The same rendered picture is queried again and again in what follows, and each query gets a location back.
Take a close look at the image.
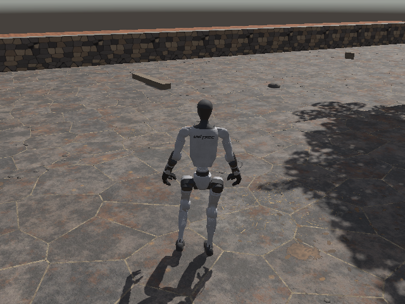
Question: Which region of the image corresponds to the robot left shin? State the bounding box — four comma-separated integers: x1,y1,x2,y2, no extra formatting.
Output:
178,199,188,243

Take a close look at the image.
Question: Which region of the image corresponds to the robot left upper arm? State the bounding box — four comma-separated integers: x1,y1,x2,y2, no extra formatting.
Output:
172,127,191,161

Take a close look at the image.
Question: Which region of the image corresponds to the robot right hand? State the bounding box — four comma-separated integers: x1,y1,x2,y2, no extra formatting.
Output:
227,174,242,186

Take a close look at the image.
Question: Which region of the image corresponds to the robot left forearm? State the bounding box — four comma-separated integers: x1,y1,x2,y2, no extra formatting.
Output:
164,151,177,175

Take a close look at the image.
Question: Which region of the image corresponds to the robot right forearm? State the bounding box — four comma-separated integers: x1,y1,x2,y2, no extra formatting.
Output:
228,152,240,175

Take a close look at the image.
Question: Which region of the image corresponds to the robot torso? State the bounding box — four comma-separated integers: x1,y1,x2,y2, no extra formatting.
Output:
189,124,218,190

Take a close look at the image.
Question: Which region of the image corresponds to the robot right upper arm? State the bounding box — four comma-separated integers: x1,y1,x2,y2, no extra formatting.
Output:
217,127,235,162

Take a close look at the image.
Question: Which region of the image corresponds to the robot left hand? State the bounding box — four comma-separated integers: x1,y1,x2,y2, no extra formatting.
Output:
162,172,177,186

